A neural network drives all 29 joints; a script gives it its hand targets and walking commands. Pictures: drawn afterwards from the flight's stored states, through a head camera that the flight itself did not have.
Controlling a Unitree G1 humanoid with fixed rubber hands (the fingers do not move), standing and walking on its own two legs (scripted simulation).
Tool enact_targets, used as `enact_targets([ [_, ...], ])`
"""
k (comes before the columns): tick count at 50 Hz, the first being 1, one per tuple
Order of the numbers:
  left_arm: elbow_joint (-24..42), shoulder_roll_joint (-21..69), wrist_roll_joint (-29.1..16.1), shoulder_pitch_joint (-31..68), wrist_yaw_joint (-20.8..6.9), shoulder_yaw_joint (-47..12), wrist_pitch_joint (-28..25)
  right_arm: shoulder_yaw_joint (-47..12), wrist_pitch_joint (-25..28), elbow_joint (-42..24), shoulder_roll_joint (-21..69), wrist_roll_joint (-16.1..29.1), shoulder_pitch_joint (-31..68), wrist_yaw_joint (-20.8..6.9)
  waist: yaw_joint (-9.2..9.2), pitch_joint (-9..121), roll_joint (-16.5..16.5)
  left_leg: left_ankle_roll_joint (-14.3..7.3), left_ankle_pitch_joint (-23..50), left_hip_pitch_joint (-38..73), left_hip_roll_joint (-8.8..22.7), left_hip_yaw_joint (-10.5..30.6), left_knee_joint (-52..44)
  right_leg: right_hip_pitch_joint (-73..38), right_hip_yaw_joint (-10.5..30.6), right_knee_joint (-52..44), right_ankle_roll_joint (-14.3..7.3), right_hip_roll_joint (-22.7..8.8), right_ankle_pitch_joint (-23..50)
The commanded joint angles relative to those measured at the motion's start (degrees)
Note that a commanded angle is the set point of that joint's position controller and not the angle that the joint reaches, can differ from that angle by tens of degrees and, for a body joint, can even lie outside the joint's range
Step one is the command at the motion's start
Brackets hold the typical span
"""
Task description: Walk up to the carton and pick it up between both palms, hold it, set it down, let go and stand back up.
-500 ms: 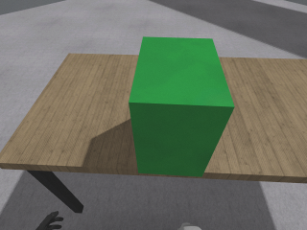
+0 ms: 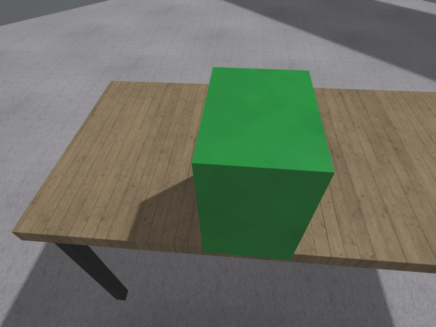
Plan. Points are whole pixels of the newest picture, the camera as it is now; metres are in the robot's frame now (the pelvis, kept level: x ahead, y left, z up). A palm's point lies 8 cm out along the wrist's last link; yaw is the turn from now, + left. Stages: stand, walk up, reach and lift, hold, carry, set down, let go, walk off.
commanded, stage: walk up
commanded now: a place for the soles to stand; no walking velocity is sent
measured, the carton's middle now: (252, 166) +0.42 -0.03 +0.06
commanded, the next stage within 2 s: none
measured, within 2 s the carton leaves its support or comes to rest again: neither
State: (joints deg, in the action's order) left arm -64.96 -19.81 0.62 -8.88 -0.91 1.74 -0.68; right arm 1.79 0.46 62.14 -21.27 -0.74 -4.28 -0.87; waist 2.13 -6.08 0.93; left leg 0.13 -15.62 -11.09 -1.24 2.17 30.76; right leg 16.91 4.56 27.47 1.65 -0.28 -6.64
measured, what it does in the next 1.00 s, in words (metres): steps on the spot: right foot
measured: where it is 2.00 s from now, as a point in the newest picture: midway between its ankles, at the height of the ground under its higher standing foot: outside the picture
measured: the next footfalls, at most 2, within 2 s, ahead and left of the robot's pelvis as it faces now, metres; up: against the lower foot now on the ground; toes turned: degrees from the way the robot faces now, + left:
right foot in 0.76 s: -0.04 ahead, -0.15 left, +0.00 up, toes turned +0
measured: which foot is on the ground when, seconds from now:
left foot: down 0.00-1.00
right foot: down 0.00-0.46, up 0.48-0.74, down 0.76-1.00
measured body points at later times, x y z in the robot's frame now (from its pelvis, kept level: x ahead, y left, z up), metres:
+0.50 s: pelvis -0.03 +0.03 -0.04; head +0.03 +0.04 +0.40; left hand +0.14 +0.35 -0.15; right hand +0.06 -0.30 -0.15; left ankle +0.02 +0.12 -0.73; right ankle +0.09 -0.13 -0.72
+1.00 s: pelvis -0.08 +0.03 -0.02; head -0.07 +0.03 +0.43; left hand +0.00 +0.34 -0.14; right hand -0.04 -0.29 -0.14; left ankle -0.02 +0.15 -0.73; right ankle -0.11 -0.10 -0.73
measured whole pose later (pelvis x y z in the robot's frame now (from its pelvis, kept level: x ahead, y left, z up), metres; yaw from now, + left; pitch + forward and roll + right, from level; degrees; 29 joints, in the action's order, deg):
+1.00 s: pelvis -0.08 +0.03 -0.02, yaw -5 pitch -4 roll +1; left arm -58.2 -21.3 1.3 -13.0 -0.8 3.7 0.8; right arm 3.8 2.6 56.8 -22.0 -1.2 -12.6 0.8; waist 0.5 -4.5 -1.1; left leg -0.4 -17.0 -18.5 -3.1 2.1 40.5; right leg 13.4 4.7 44.7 0.3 -0.5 -27.0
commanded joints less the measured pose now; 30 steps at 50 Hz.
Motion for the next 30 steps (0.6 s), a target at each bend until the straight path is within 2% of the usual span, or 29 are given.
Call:
enact_targets([
  [1,4.17,-13.27,0.04,5.9,0.68,2.06,-1.57,2.56,0.73,-2.11,-12.08,0.12,1.43,0.3,-2.56,3.86,-5.74,-2.8,-7.9,0.56,4.96,6.52,-11.13,2.03,9.13,-12.87,-3.47,-5.81,-20.94],
  [2,4.45,-12.57,-0.38,5.77,0.8,1.71,-1.41,2.31,0.65,-0.98,-12.12,-0.08,1.74,0.28,-2.38,3.08,-6.65,-3.14,-7.3,0.39,5.28,6.83,-12.61,1.08,9.1,-12.95,-3.31,-5.42,-19.54],
  [3,4.64,-12.72,-0.26,5.23,0.81,2.31,-1.54,2.42,0.69,-1.63,-12.01,-0.1,2.02,0.35,-2.01,3.21,-3.75,-2.58,-5.14,1.56,4.73,5.86,-11.06,1.12,8.89,-13.17,-2.78,-5.6,-17.82],
  [4,3.99,-11.55,-0.05,5.7,1.01,1.64,-1.69,1.92,0.83,-0.56,-10.81,0.32,1.31,0.29,-1.95,4.52,-4.54,-2.59,-3.23,-0.35,5.26,6.94,-11.13,-1.59,8.08,-12.27,-2.96,-5.56,-16.82],
  [5,4.93,-12.52,0.12,4.62,0.98,2.14,-1.82,2.41,0.87,-0.56,-11.78,0.47,0.17,0.27,-1.56,6.45,-6.34,-2.16,-3.33,-0.3,4.72,5.65,-10.6,-3.59,7.8,-12.02,-3.37,-5.33,-16.06],
  [6,4.79,-11.89,0.03,5.52,0.97,1.8,-1.61,1.86,0.93,-1.53,-11.12,0.28,2.3,0.36,-1.47,5.63,-6.22,-1.73,-3.16,-1.08,4.94,5.72,-11.16,-3.55,8.89,-12.61,-3.22,-6.08,-16.01],
  [7,4.25,-16.14,-0.35,4.44,1.37,3.07,-1.15,2.57,0.19,-1.66,-14.03,0.84,3.78,0.49,-2.19,2.24,-7.04,-2.44,12.19,-0.82,5.2,5.35,-5.23,-1.02,6.99,-6.6,-4.12,-6.76,9.66],
  [8,5.47,-15.73,-1.12,2.8,1.79,2.98,-0.79,2.64,-0.17,-2.49,-12.78,1.25,2.46,0.8,-1.33,6.68,-4.83,-2.22,18.44,0.77,4.88,2.61,-1.02,-3.29,6.95,-3.44,-5.78,-8.12,23.19],
  [9,6.44,-16.17,-1.8,2.02,2.12,3.02,-0.66,2.6,-0.46,-3.11,-12.47,1.02,1.6,0.91,-1.3,8.18,-2.94,-2.01,24.25,-0.06,4.98,2.99,0.87,-5.87,6.51,-0.7,-5.78,-8.14,29.53],
  [10,7.57,-16.63,-1.59,2.93,2.29,3.28,-0.6,2.71,-0.66,-2.61,-12.56,1.83,0.01,0.92,-1.71,12.89,-5.04,-2.53,27.27,1.97,5.69,3.06,2.65,-8.22,3.79,2.17,-6.73,-7.87,31.42],
  [11,8.3,-15.72,-2.03,2.96,2.3,2.69,-0.22,3.0,-0.78,-3.22,-12.72,1.73,0.38,0.84,-1.34,16.01,-2.93,-2.45,25.67,3.91,4.66,1.95,5.19,-9.61,4.53,2.57,-7.69,-8.41,32.83],
  [12,8.89,-15.87,-1.94,4.15,2.35,2.65,0.04,3.26,-1.1,-3.85,-12.22,1.33,-0.76,0.99,-2.02,17.9,-4.38,-1.9,25.32,3.88,4.34,1.4,7.14,-10.73,5.2,3.08,-9.12,-9.78,35.86],
  [13,10.54,-17.51,-1.16,4.83,2.42,3.29,0.32,2.86,-1.6,-4.51,-11.71,1.64,0.33,1.16,-1.65,17.83,-8.74,-2.62,22.61,0.79,3.25,0.23,11.07,-10.17,6.12,3.97,-10.32,-10.62,37.47],
  [14,10.84,-16.69,-1.57,4.63,2.51,3.26,0.55,2.91,-1.81,-4.35,-12.73,1.21,-0.55,1.03,-2.01,18.02,-6.58,-2.66,21.42,-0.12,2.12,1.31,12.98,-9.04,7.63,4.48,-11.39,-11.61,35.75],
  [15,11.32,-15.79,-1.43,5.18,2.59,2.92,1.41,3.69,-2.34,-5.29,-12.28,1.02,-2.33,1.06,-2.13,16.92,-9.08,-2.87,14.23,0.29,0.94,0.19,15.42,-5.24,8.7,2.9,-12.42,-12.45,30.31],
  [16,12.58,-17.05,-1.55,4.46,2.56,3.63,1.81,3.94,-2.88,-6.85,-12.15,0.63,-3.04,0.93,-2.0,17.09,-8.67,-3.19,10.82,-1.24,-0.78,0.28,19.52,-4.18,11.96,3.01,-14.38,-13.97,27.92],
  [17,13.76,-18.38,-1.27,6.33,2.7,3.88,1.95,4.15,-3.16,-6.98,-11.81,0.28,-4.4,0.7,-3.07,16.45,-12.27,-3.57,3.1,-1.59,-1.1,0.27,22.82,-1.38,14.68,4.27,-15.32,-16.28,25.91],
  [18,14.37,-17.71,-0.78,7.07,2.72,3.89,2.3,4.13,-3.29,-6.82,-12.04,0.3,-6.85,0.47,-3.57,17.51,-11.07,-4.1,-3.9,0.32,-0.63,0.23,21.34,0.65,14.49,4.7,-15.01,-16.42,23.26],
  [19,15.61,-17.85,-0.57,9.43,2.57,3.58,2.56,4.63,-2.99,-6.77,-11.75,-0.37,-9.79,0.55,-5.44,17.3,-12.36,-4.9,-5.02,1.47,0.74,1.43,16.85,3.88,12.6,7.57,-14.19,-15.36,19.44],
  [20,16.94,-16.07,-0.77,11.43,2.48,3.19,3.0,4.85,-2.8,-7.77,-13.41,-0.85,-10.23,0.69,-6.56,14.06,-6.49,-7.37,3.93,0.41,5.26,6.25,11.93,10.7,9.94,14.84,-10.96,-9.93,10.51],
  [21,17.72,-14.02,-0.92,13.24,2.47,2.82,3.19,5.19,-2.93,-8.54,-16.18,-0.87,-8.99,0.77,-7.97,9.53,1.22,-11.82,8.96,-4.34,12.44,16.39,-2.46,13.92,1.98,24.66,-5.38,0.48,-6.31],
  [22,18.3,-11.63,-1.06,13.37,2.97,2.58,3.62,6.29,-2.27,-10.3,-20.65,-1.87,-5.02,0.66,-6.49,7.99,13.17,-15.57,13.98,-11.13,21.46,29.84,-11.63,13.51,2.33,37.62,-2.44,7.99,-28.52],
  [23,16.52,-14.22,-0.43,9.99,3.5,3.62,3.57,6.87,-1.77,-11.42,-21.19,-1.61,-2.07,1.16,-4.94,9.27,8.28,-18.42,15.78,-9.65,24.15,34.81,-11.3,12.18,8.02,45.85,-2.15,8.39,-31.2],
  [24,16.68,-15.95,0.47,7.45,3.3,4.31,3.45,7.62,-1.56,-13.91,-22.36,-1.44,-0.28,1.7,-4.54,10.77,9.94,-18.94,10.76,-10.78,25.58,36.67,-10.86,12.97,9.0,50.37,-2.24,6.8,-29.39],
  [25,15.5,-17.28,0.25,7.18,3.32,4.3,3.52,6.33,-1.74,-14.55,-19.9,-1.39,1.98,2.01,-2.79,5.97,4.45,-16.53,2.77,-14.13,22.96,33.82,-11.8,13.82,9.58,48.6,-3.05,5.11,-28.75],
  [27,14.51,-17.91,-0.09,5.77,2.51,4.98,3.33,6.39,-1.17,-15.47,-17.48,-1.35,3.2,2.47,-2.43,5.35,7.86,-13.45,-1.54,-13.03,19.42,26.39,-10.15,13.92,9.21,49.43,-2.59,5.48,-23.29],
  [28,13.11,-17.66,-0.24,2.18,2.26,5.4,3.36,6.23,-0.76,-15.84,-17.14,-1.43,4.41,2.31,-0.75,6.07,7.39,-12.8,-9.75,-12.72,17.41,22.85,-10.85,14.24,6.0,48.4,-2.17,4.97,-20.22],
  [29,13.12,-18.22,0.57,1.05,2.02,5.7,3.54,6.45,-0.1,-16.31,-17.2,-1.12,3.46,2.39,-1.52,6.46,5.82,-13.1,-15.39,-8.93,18.37,26.42,-10.25,15.5,6.53,48.33,-2.34,4.7,-20.3],
  [30,11.78,-17.92,1.0,0.3,1.77,5.01,3.3,6.65,0.23,-16.04,-16.72,-0.72,3.46,2.53,-1.21,7.74,5.12,-12.5,-20.77,-4.46,18.05,28.27,-10.16,15.85,5.97,44.3,-1.65,3.11,-20.79],
])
